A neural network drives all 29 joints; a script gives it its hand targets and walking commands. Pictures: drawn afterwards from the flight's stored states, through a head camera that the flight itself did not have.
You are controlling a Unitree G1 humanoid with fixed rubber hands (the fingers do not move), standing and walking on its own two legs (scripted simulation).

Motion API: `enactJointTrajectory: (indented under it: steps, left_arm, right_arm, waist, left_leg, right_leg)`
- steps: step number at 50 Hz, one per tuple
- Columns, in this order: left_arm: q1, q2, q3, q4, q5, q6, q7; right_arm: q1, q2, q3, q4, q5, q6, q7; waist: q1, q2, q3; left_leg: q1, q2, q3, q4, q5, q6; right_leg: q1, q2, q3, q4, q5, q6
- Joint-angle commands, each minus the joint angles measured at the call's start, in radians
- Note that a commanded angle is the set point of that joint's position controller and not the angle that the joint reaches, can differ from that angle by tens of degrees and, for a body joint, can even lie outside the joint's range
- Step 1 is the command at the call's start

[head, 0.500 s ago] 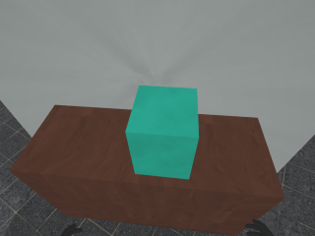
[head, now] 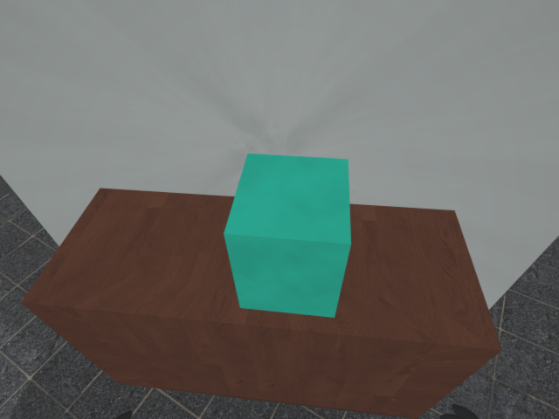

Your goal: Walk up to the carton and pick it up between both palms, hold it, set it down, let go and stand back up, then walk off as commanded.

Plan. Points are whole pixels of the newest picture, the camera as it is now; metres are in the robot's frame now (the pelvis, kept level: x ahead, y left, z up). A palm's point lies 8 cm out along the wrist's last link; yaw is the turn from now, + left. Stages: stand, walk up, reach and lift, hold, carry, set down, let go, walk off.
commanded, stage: walk up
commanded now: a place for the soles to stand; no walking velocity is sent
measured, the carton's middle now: (291, 236) +0.48 -0.01 -0.06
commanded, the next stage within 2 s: reach and lift in 0.34 s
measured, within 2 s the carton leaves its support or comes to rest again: neither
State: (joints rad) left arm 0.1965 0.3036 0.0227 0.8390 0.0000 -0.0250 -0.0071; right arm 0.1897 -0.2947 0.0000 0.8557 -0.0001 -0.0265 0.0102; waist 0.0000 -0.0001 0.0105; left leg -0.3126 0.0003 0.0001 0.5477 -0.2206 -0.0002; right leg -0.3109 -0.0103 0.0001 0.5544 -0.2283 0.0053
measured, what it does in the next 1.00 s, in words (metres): shifts its weight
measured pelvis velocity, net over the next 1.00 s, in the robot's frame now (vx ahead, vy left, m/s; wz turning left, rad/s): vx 0.05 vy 0.00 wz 0.00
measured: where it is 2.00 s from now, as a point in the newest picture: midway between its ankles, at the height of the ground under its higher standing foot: outside the picture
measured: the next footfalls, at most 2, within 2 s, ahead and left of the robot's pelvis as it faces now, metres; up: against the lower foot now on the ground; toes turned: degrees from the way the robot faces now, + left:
none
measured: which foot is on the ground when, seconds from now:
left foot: down 0.00-1.00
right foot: down 0.00-1.00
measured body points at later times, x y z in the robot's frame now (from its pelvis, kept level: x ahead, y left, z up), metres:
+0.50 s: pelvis -0.01 +0.00 -0.01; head +0.00 +0.00 +0.44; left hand +0.13 +0.27 -0.11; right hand +0.13 -0.28 -0.11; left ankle +0.05 +0.12 -0.73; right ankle +0.04 -0.12 -0.73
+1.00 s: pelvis +0.05 +0.00 +0.00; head +0.10 +0.04 +0.45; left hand +0.26 +0.25 -0.07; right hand +0.20 -0.25 -0.07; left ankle +0.05 +0.12 -0.73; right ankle +0.04 -0.12 -0.73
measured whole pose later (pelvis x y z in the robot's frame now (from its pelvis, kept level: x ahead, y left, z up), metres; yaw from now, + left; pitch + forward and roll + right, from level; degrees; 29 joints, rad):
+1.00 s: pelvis +0.05 +0.00 +0.00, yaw +0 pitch +3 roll +0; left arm 0.15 0.28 0.05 0.34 0.00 0.17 0.03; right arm 0.24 -0.21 -0.07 0.69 -0.01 -0.31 0.03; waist 0.00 -0.07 0.06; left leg -0.31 0.01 0.00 0.55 -0.29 0.00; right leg -0.29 -0.01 0.00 0.52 -0.28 0.01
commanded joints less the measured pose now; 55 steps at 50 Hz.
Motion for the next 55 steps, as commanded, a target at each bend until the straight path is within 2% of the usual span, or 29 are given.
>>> enactJointTrajectory:
  steps: [1, 5, 7, 9, 11, 12, 14, 15, 17, 18, 19, 20, 21, 23, 24, 26, 29, 30, 32, 34, 36, 37, 38, 39, 40, 44, 47, 51, 55]
  left_arm:
    - [-0.02, 0.2, 0.043, -0.062, -0.002, -0.034, 0.009]
    - [-0.021, 0.202, 0.04, -0.057, -0.006, -0.032, 0.009]
    - [-0.022, 0.203, 0.043, -0.053, -0.002, -0.033, 0.007]
    - [-0.015, 0.203, 0.043, -0.054, 0.0, -0.033, 0.007]
    - [-0.016, 0.208, 0.047, -0.051, 0.0, -0.034, 0.008]
    - [-0.011, 0.209, 0.048, -0.051, -0.003, -0.034, 0.007]
    - [-0.028, 0.21, 0.044, -0.052, -0.003, -0.037, 0.006]
    - [-0.018, 0.207, 0.042, -0.046, -0.006, -0.037, 0.006]
    - [-0.018, 0.213, 0.045, -0.04, -0.001, -0.037, 0.006]
    - [-0.395, 0.164, 0.054, -0.305, -0.037, 0.118, 0.034]
    - [-0.332, 0.113, 0.023, -0.345, -0.049, 0.201, 0.05]
    - [-0.331, 0.079, 0.0, -0.363, -0.06, 0.233, 0.054]
    - [-0.315, 0.077, 0.017, -0.368, -0.04, 0.258, 0.049]
    - [-0.304, 0.117, 0.025, -0.445, -0.021, 0.307, 0.043]
    - [-0.274, 0.116, 0.042, -0.475, -0.018, 0.326, 0.037]
    - [-0.25, 0.149, 0.056, -0.522, -0.024, 0.345, 0.021]
    - [-0.194, 0.15, 0.093, -0.547, -0.024, 0.377, -0.002]
    - [-0.169, 0.138, 0.101, -0.553, -0.014, 0.383, -0.007]
    - [-0.148, 0.117, 0.102, -0.565, -0.015, 0.386, -0.015]
    - [-0.13, 0.121, 0.103, -0.595, -0.007, 0.379, -0.012]
    - [-0.115, 0.09, 0.09, -0.616, 0.004, 0.353, 0.007]
    - [-0.109, 0.086, 0.074, -0.631, 0.01, 0.334, 0.019]
    - [-0.066, 0.069, 0.079, -0.632, 0.031, 0.308, 0.026]
    - [-0.064, 0.059, 0.07, -0.653, 0.039, 0.281, 0.032]
    - [-0.053, 0.065, 0.071, -0.653, 0.042, 0.257, 0.034]
    - [-0.024, 0.033, 0.027, -0.654, 0.009, 0.17, 0.051]
    - [0.04, 0.036, 0.025, -0.594, -0.019, 0.114, 0.036]
    - [0.115, 0.042, 0.046, -0.521, -0.004, 0.047, -0.005]
    - [0.13, 0.065, 0.073, -0.521, 0.006, -0.033, -0.035]
  right_arm:
    - [-0.056, -0.227, -0.068, -0.057, -0.01, -0.029, -0.007]
    - [-0.056, -0.226, -0.066, -0.052, -0.009, -0.027, -0.004]
    - [-0.053, -0.229, -0.066, -0.049, -0.01, -0.028, -0.004]
    - [-0.063, -0.224, -0.071, -0.053, -0.009, -0.026, -0.003]
    - [-0.062, -0.22, -0.069, -0.049, -0.011, -0.026, -0.001]
    - [-0.063, -0.223, -0.071, -0.048, -0.011, -0.027, -0.001]
    - [-0.058, -0.227, -0.069, -0.041, -0.009, -0.027, 0.0]
    - [-0.058, -0.228, -0.067, -0.037, -0.011, -0.03, 0.0]
    - [-0.054, -0.225, -0.069, -0.036, -0.009, -0.028, 0.0]
    - [-0.362, -0.055, -0.149, -0.044, -0.137, -0.155, 0.007]
    - [-0.279, -0.113, -0.188, -0.035, -0.135, -0.166, 0.035]
    - [-0.268, -0.132, -0.211, -0.026, -0.133, -0.16, 0.043]
    - [-0.261, -0.16, -0.225, -0.031, -0.133, -0.155, 0.045]
    - [-0.23, -0.131, -0.217, -0.087, -0.139, -0.157, 0.031]
    - [-0.199, -0.112, -0.204, -0.117, -0.126, -0.157, 0.027]
    - [-0.138, -0.073, -0.165, -0.19, -0.093, -0.149, 0.006]
    - [-0.083, 0.008, -0.113, -0.297, -0.04, -0.123, -0.019]
    - [-0.068, 0.022, -0.106, -0.313, -0.026, -0.122, -0.022]
    - [-0.06, 0.036, -0.117, -0.34, -0.028, -0.117, -0.021]
    - [-0.043, 0.031, -0.124, -0.343, -0.024, -0.114, -0.018]
    - [-0.029, 0.017, -0.156, -0.327, -0.055, -0.124, 0.0]
    - [-0.025, 0.004, -0.182, -0.304, -0.071, -0.128, 0.008]
    - [0.0, -0.016, -0.19, -0.264, -0.069, -0.146, 0.013]
    - [-0.003, -0.023, -0.194, -0.249, -0.065, -0.173, 0.016]
    - [0.002, -0.043, -0.192, -0.248, -0.053, -0.198, 0.017]
    - [-0.013, -0.074, -0.181, -0.275, -0.023, -0.314, 0.019]
    - [0.029, -0.057, -0.175, -0.264, -0.005, -0.383, 0.007]
    - [0.105, -0.019, -0.131, -0.183, 0.026, -0.455, -0.021]
    - [0.128, 0.015, -0.097, -0.142, 0.055, -0.504, -0.044]
  waist:
    - [-0.003, -0.057, -0.088]
    - [-0.012, -0.018, -0.065]
    - [-0.007, -0.06, -0.052]
    - [-0.008, -0.027, -0.055]
    - [-0.009, -0.047, -0.048]
    - [-0.007, -0.027, -0.05]
    - [-0.01, -0.04, -0.058]
    - [-0.009, -0.018, -0.059]
    - [-0.012, -0.038, -0.058]
    - [-0.018, -0.055, -0.037]
    - [-0.018, -0.032, 0.022]
    - [-0.04, -0.015, 0.006]
    - [-0.038, -0.007, 0.031]
    - [-0.031, -0.038, 0.024]
    - [-0.025, -0.088, 0.002]
    - [-0.038, -0.193, -0.017]
    - [-0.024, -0.285, 0.036]
    - [-0.018, -0.261, 0.052]
    - [-0.013, -0.208, 0.05]
    - [-0.006, -0.112, 0.035]
    - [-0.004, 0.049, 0.008]
    - [-0.011, 0.135, -0.023]
    - [-0.007, 0.193, -0.04]
    - [-0.006, 0.202, -0.074]
    - [-0.005, 0.179, -0.11]
    - [0.001, 0.06, -0.216]
    - [0.011, 0.01, -0.238]
    - [0.009, 0.009, -0.232]
    - [0.012, 0.043, -0.203]
  left_leg:
    - [0.127, 0.13, -0.076, -0.15, 0.01, 0.048]
    - [0.118, 0.134, -0.086, -0.162, -0.057, 0.045]
    - [0.114, 0.13, -0.088, -0.168, -0.069, 0.045]
    - [0.121, 0.129, -0.085, -0.17, -0.09, 0.043]
    - [0.102, 0.126, -0.092, -0.173, -0.101, 0.046]
    - [0.106, 0.124, -0.091, -0.176, -0.103, 0.044]
    - [0.118, 0.128, -0.09, -0.179, -0.114, 0.041]
    - [0.113, 0.132, -0.094, -0.176, -0.115, 0.045]
    - [0.123, 0.128, -0.088, -0.176, -0.1, 0.041]
    - [-0.106, 0.052, 0.084, -0.126, -0.373, 0.022]
    - [-0.17, 0.075, 0.078, -0.111, -0.45, 0.039]
    - [-0.213, 0.089, 0.076, -0.129, -0.48, 0.053]
    - [-0.245, 0.092, 0.071, -0.137, -0.484, 0.056]
    - [-0.199, 0.085, 0.082, -0.103, -0.44, 0.046]
    - [-0.132, 0.066, 0.096, -0.077, -0.385, 0.039]
    - [0.055, 0.025, 0.112, 0.013, -0.283, 0.023]
    - [0.329, -0.049, 0.12, 0.117, -0.134, -0.006]
    - [0.397, -0.057, 0.114, 0.117, -0.106, -0.009]
    - [0.422, -0.048, 0.097, 0.084, -0.104, -0.007]
    - [0.389, -0.031, 0.085, 0.025, -0.133, -0.005]
    - [0.192, 0.027, 0.067, -0.096, -0.181, 0.004]
    - [0.036, 0.067, 0.059, -0.18, -0.218, 0.015]
    - [-0.053, 0.092, 0.046, -0.217, -0.199, 0.014]
    - [-0.085, 0.093, 0.05, -0.211, -0.118, 0.008]
    - [-0.051, 0.089, 0.047, -0.185, -0.014, -0.001]
    - [0.252, 0.035, 0.044, -0.092, 0.253, -0.062]
    - [0.33, 0.014, 0.054, -0.081, 0.389, -0.066]
    - [0.364, -0.001, 0.052, -0.085, 0.581, -0.079]
    - [0.357, -0.009, 0.05, -0.109, 0.648, -0.082]
  right_leg:
    - [0.092, -0.099, 0.124, -0.157, 0.09, -0.037]
    - [0.057, -0.097, 0.126, -0.176, 0.031, -0.036]
    - [0.052, -0.092, 0.128, -0.18, 0.008, -0.039]
    - [0.037, -0.094, 0.134, -0.188, -0.018, -0.039]
    - [0.05, -0.098, 0.136, -0.198, -0.027, -0.04]
    - [0.051, -0.097, 0.137, -0.195, -0.031, -0.04]
    - [0.042, -0.097, 0.139, -0.201, -0.048, -0.04]
    - [0.048, -0.099, 0.142, -0.201, -0.025, -0.037]
    - [0.04, -0.094, 0.135, -0.201, -0.037, -0.036]
    - [0.059, 0.045, -0.1, 0.013, -0.264, -0.048]
    - [0.124, 0.027, -0.085, 0.039, -0.311, -0.077]
    - [0.189, 0.037, -0.084, 0.065, -0.285, -0.063]
    - [0.213, 0.044, -0.081, 0.078, -0.278, -0.049]
    - [0.22, 0.037, -0.038, 0.05, -0.273, -0.045]
    - [0.206, 0.021, -0.015, 0.005, -0.285, -0.043]
    - [0.067, -0.034, 0.05, -0.093, -0.384, -0.06]
    - [-0.191, -0.113, 0.134, -0.246, -0.517, -0.1]
    - [-0.253, -0.122, 0.129, -0.259, -0.518, -0.111]
    - [-0.263, -0.114, 0.111, -0.261, -0.47, -0.115]
    - [-0.198, -0.088, 0.073, -0.226, -0.39, -0.108]
    - [0.013, 0.0, -0.005, -0.123, -0.187, -0.072]
    - [0.19, 0.064, -0.05, -0.049, -0.042, -0.036]
    - [0.319, 0.086, -0.053, -0.001, 0.07, -0.026]
    - [0.372, 0.092, -0.053, 0.012, 0.149, -0.021]
    - [0.363, 0.092, -0.049, 0.001, 0.204, -0.022]
    - [0.145, 0.063, -0.056, -0.118, 0.236, -0.045]
    - [0.158, 0.055, -0.045, -0.15, 0.357, -0.039]
    - [0.252, 0.045, -0.017, -0.167, 0.578, -0.036]
    - [0.335, 0.034, 0.005, -0.183, 0.677, -0.033]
